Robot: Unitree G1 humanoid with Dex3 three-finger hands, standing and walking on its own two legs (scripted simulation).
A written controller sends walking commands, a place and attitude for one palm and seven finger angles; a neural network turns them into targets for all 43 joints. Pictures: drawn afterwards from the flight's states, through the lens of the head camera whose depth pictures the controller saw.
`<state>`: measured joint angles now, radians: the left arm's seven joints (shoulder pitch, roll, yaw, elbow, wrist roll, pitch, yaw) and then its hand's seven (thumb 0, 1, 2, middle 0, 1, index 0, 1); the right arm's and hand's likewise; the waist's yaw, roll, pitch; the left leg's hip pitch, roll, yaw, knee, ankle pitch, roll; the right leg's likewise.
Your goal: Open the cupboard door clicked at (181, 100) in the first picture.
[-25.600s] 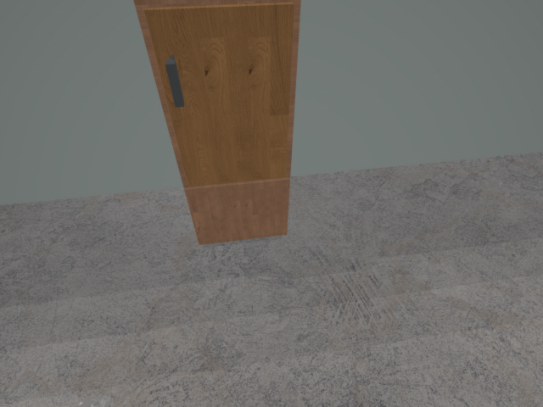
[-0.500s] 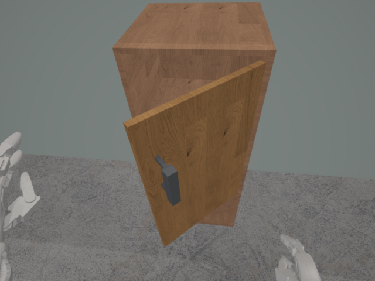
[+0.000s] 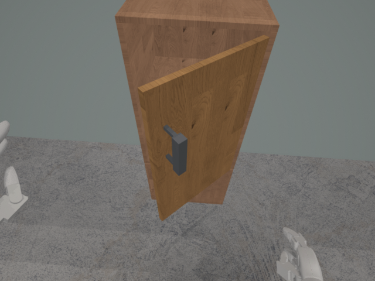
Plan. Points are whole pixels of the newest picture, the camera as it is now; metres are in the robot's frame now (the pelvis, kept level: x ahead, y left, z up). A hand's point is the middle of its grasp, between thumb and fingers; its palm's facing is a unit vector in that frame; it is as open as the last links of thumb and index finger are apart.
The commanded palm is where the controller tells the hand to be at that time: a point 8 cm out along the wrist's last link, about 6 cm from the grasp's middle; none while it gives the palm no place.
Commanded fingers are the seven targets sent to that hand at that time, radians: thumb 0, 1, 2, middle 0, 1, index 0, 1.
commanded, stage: step back with the hand held close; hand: left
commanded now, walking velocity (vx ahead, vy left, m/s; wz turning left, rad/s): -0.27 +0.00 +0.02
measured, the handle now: (174, 150) +0.39 +0.06 +0.06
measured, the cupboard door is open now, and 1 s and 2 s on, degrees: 43 43 43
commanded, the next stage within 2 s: stop stepping back and stand still in 0.56 s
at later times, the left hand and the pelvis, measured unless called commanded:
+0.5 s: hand out of the picture +0.12 +0.29 +0.19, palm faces +0.46 -0.78 -0.42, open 7.4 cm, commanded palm +0.06 +0.31 +0.19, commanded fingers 0.00 0.90 0.90 -0.20 -0.30 -0.20 -0.30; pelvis -0.08 +0.01 +0.01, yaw +0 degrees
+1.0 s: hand out of the picture +0.02 +0.24 +0.17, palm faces +0.31 -0.82 -0.49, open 7.4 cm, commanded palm -0.02 +0.28 +0.19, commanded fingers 0.00 0.90 0.90 -0.20 -0.30 -0.20 -0.30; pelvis -0.18 +0.00 +0.00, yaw -5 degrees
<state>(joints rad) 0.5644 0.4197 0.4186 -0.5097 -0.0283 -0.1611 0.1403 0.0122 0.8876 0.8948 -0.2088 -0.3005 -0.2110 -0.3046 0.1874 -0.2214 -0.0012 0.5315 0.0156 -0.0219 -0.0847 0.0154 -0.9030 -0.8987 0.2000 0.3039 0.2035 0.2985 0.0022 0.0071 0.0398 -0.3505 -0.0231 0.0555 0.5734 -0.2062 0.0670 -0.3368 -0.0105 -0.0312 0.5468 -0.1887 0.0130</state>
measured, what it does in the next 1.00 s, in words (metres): walks backwards: right foot, then right foot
